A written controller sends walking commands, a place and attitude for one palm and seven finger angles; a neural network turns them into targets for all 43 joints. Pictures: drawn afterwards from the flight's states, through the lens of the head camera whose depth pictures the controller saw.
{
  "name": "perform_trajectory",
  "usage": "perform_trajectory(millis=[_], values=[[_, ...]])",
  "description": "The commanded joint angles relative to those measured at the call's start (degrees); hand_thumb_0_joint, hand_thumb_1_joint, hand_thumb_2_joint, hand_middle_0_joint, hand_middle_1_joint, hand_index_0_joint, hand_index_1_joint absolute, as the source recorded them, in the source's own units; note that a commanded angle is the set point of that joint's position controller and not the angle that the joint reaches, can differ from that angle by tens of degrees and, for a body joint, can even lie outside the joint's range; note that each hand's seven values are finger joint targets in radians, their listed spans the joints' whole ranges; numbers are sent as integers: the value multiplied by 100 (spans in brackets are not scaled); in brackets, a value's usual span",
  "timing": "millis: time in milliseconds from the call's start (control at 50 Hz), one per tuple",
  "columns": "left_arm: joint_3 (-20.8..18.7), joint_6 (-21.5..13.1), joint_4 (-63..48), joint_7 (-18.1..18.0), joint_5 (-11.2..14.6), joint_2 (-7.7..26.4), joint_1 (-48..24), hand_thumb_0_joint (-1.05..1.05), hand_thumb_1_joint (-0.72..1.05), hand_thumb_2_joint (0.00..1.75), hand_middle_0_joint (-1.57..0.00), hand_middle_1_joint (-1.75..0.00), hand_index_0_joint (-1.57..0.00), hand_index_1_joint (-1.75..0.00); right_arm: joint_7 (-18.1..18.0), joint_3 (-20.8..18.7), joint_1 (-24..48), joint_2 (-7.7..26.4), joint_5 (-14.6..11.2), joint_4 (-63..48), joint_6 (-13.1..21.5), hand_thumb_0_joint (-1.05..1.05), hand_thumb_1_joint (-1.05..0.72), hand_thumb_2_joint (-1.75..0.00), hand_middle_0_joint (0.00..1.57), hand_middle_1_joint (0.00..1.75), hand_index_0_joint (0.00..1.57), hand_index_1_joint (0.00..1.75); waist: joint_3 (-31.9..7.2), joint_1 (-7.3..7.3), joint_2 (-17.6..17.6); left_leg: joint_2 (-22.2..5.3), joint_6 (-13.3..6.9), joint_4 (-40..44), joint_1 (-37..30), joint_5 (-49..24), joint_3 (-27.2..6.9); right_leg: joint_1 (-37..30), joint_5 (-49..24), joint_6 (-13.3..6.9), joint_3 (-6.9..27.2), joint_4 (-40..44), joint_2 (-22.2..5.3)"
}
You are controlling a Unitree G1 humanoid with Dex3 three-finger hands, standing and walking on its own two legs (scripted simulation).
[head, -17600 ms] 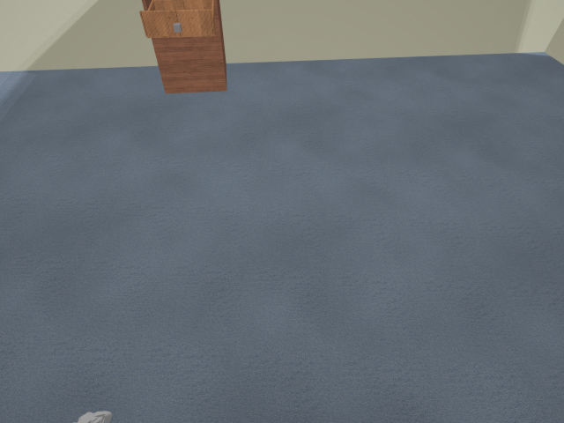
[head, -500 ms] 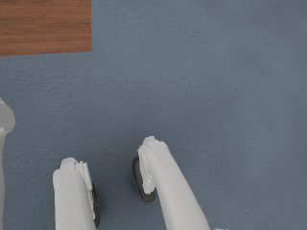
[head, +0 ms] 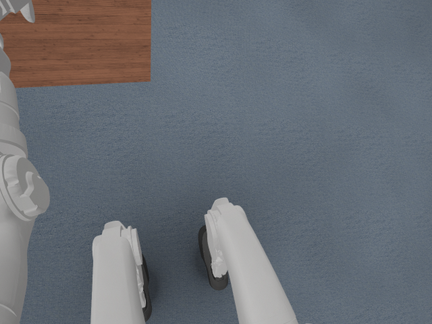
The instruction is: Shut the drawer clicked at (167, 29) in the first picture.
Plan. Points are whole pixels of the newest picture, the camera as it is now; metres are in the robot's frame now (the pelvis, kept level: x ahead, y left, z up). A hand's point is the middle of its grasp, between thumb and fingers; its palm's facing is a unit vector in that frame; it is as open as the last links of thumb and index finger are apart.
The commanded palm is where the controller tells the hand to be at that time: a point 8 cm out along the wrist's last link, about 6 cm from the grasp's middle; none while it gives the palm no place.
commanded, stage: pull the fist back off the drawer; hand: left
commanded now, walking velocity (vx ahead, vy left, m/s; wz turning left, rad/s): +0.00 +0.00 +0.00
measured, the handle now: out of the picture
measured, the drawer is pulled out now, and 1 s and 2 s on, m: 0.00 0.00 0.00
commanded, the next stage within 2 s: draw the hand back to the body in 0.22 s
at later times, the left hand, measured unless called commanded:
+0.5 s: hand (10, 10) +0.55 +0.19 +0.06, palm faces +0.02 -1.00 -0.09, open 3.3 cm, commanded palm +0.50 +0.22 +0.10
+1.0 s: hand out of the picture +0.37 +0.22 +0.23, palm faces +0.16 -0.96 -0.25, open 3.3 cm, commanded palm +0.34 +0.27 +0.27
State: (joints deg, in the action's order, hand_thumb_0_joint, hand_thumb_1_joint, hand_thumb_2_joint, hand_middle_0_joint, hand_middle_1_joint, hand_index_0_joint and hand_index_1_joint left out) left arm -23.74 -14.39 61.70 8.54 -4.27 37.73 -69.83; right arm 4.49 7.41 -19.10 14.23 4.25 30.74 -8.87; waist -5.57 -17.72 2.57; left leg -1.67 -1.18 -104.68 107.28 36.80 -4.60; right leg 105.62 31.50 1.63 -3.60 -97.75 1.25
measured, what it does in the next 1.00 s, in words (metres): rises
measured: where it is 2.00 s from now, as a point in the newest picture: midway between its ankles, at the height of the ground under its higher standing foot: (179, 282)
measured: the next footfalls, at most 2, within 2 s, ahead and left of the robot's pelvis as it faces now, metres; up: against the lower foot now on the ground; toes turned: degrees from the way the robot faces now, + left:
none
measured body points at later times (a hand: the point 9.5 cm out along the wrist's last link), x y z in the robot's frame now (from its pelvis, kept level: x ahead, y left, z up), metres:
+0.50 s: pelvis +0.03 -0.01 +0.04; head +0.25 +0.03 +0.43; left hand +0.54 +0.24 +0.07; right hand +0.10 -0.26 -0.08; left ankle +0.06 +0.11 -0.48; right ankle +0.10 -0.13 -0.48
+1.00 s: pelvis +0.08 +0.00 +0.21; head +0.14 +0.01 +0.66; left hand +0.36 +0.27 +0.24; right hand +0.27 -0.23 +0.13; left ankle +0.06 +0.11 -0.48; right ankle +0.10 -0.13 -0.48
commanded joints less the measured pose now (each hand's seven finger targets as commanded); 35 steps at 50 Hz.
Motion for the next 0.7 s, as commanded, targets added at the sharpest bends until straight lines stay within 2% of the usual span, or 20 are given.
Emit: perform_trajectory(millis=[0, 60, 120, 140, 160, 180, 220, 240, 260, 300, 340, 360, 380, 420, 460, 500, 540, 640, 660, 680], values=[[38, -608, -1555, -15, 208, 768, -2280, 0, 90, 90, -140, -160, -140, -160, -85, -585, -1272, 1311, 35, -19, 4, 0, -90, -90, 20, 30, 20, 30, -4222, -5, 1758, 8, -61, 1339, -3489, -1804, -204, -2057, -993, -377, -143, 1025, 129], [159, -720, -1594, -19, 280, 448, -1936, 0, 90, 90, -140, -160, -140, -160, -78, -649, -1172, 1272, 24, -6, -11, 0, -90, -90, 20, 30, 20, 30, -4235, 30, 1509, 6, -62, 1317, -3557, -2013, -180, -2127, -1118, -367, -118, 1049, 130], [27, -840, -1729, -39, 362, 476, -1689, 0, 90, 90, -140, -160, -140, -160, -83, -687, -1068, 1247, 16, -26, -19, 0, -90, -90, 20, 30, 20, 30, -4289, 151, 1514, 17, -54, 1314, -3598, -2199, -132, -2286, -1248, -370, -83, 1072, 124], [97, -876, -1705, -36, 373, 402, -1724, 0, 90, 90, -140, -160, -140, -160, -94, -692, -1022, 1230, 5, -7, -21, 0, -90, -90, 20, 30, 20, 30, -4228, 114, 1371, 23, -74, 1290, -3486, -2124, -100, -2355, -1233, -355, -54, 1110, 125], [-30, -939, -1773, -59, 373, 559, -1765, 0, 90, 90, -140, -160, -140, -160, -107, -694, -1008, 1217, 14, -13, -15, 0, -90, -90, 20, 30, 20, 30, -4243, 154, 1370, 30, -83, 1269, -3413, -2148, -78, -2470, -1273, -351, -36, 1103, 121], [39, -1009, -1820, -68, 346, 510, -1785, 0, 90, 90, -140, -160, -140, -160, -113, -691, -974, 1205, 14, -8, -12, 0, -90, -90, 20, 30, 20, 30, -4255, 167, 1540, 35, -66, 1272, -3516, -2214, -79, -2392, -1291, -368, -19, 1084, 108], [227, -1092, -1658, -73, 303, 258, -1697, 0, 90, 90, -140, -160, -140, -160, -104, -718, -925, 1200, 23, 26, -19, 0, -90, -90, 20, 30, 20, 30, -4239, 155, 1591, 36, -28, 1282, -3709, -2275, -133, -2225, -1263, -377, -63, 1058, 105], [306, -1096, -1482, -75, 347, 95, -1706, 0, 90, 90, -140, -160, -140, -160, -107, -721, -903, 1198, 24, 60, -18, 0, -90, -90, 20, 30, 20, 30, -4112, 63, 1372, 39, -53, 1257, -3607, -2215, -128, -2202, -1251, -359, -61, 1095, 116], [253, -1119, -1412, -71, 355, 199, -1736, 0, 90, 90, -140, -160, -140, -160, -126, -711, -895, 1201, 26, 69, -29, 0, -90, -90, 20, 30, 20, 30, -4028, 78, 1325, 46, -60, 1256, -3494, -2171, -109, -2277, -1246, -353, -61, 1103, 106], [120, -1180, -1456, -53, 368, 387, -1847, 0, 90, 90, -140, -160, -140, -160, -149, -711, -873, 1215, 30, 54, -29, 0, -90, -90, 20, 30, 20, 30, -4200, 109, 1329, 56, -79, 1200, -3440, -2184, -80, -2399, -1298, -348, -21, 1082, 109], [-182, -1186, -2424, 20, 470, 651, -1032, 0, 90, 90, -140, -160, -140, -160, -107, -769, -786, 1203, -42, -249, -70, 0, -90, -90, 20, 30, 20, 30, -5223, 642, 1687, 79, -14, 1478, -4179, -2749, -16, -3144, -1707, -391, 43, 1165, 108], [-141, -1115, -3069, 70, 567, 589, -669, 0, 90, 90, -140, -160, -140, -160, -76, -816, -697, 1182, -103, -380, -74, 0, -90, -90, 20, 30, 20, 30, -5717, 770, 1828, 82, 13, 1626, -4591, -3076, 3, -3516, -2036, -396, 87, 1260, 105], [-87, -971, -3389, 121, 659, 467, -55, 0, 90, 90, -140, -160, -140, -160, -47, -848, -642, 1141, -176, -492, -69, 0, -90, -90, 20, 30, 20, 30, -5860, 886, 1788, 85, 41, 1802, -4854, -3334, -12, -3817, -2266, -412, 95, 1362, 110], [-5, -580, -3947, 188, 902, 240, 889, 0, 90, 90, -140, -160, -140, -160, -39, -889, -508, 1124, -347, -612, -59, 0, -90, -90, 20, 30, 20, 30, -5618, 947, 1230, 53, 13, 2147, -4915, -3271, 18, -4372, -2441, -360, 75, 1707, 114], [167, -205, -4514, 206, 1137, -40, 1349, 0, 90, 90, -140, -160, -140, -160, -87, -891, -350, 1056, -491, -667, 46, 0, -90, -90, 20, 30, 20, 30, -5191, 918, 772, 72, -58, 2434, -4659, -2850, 118, -4917, -2447, -299, 135, 2092, 113], [80, -92, -5331, 123, 1315, 11, 1728, 0, 90, 90, -140, -160, -140, -160, -192, -906, -221, 1009, -576, -686, 246, 0, -90, -90, 20, 30, 20, 30, -5134, 1024, 758, 75, -56, 2712, -4857, -2709, 171, -5253, -2413, -269, 201, 2400, 88], [273, -108, -5656, 49, 1476, -345, 2235, 0, 90, 90, -140, -160, -140, -160, -293, -915, -120, 917, -629, -612, 465, 0, -90, -90, 20, 30, 20, 30, -4724, 994, 422, 91, -53, 3000, -5035, -2562, 182, -5443, -2295, -232, 193, 2729, 85], [900, -410, -4791, -25, 1511, -1158, 2931, 0, 90, 90, -140, -160, -140, -160, -504, -898, -25, 857, -632, -302, 861, 0, -90, -90, 20, 30, 20, 30, -2915, 844, -1, 131, -31, 3666, -5141, -1575, 232, -5197, -1202, -178, 115, 3489, 73], [954, -480, -4626, 14, 1482, -1181, 3029, 0, 90, 90, -140, -160, -140, -160, -537, -905, -20, 861, -629, -300, 901, 0, -90, -90, 20, 30, 20, 30, -2727, 888, -24, 152, -25, 3793, -5196, -1434, 249, -5265, -1059, -188, 121, 3614, 68], [1072, -559, -4693, 62, 1457, -1248, 3036, 0, 90, 90, -140, -160, -140, -160, -557, -899, 12, 846, -630, -338, 941, 0, -90, -90, 20, 30, 20, 30, -2639, 941, 238, 185, -18, 3922, -5436, -1475, 268, -5297, -1089, -223, 108, 3702, 57]])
